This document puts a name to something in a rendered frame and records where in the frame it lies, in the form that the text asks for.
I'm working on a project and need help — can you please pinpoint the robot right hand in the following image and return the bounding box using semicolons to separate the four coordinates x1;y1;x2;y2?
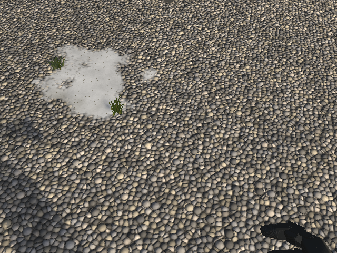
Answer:
260;221;332;253

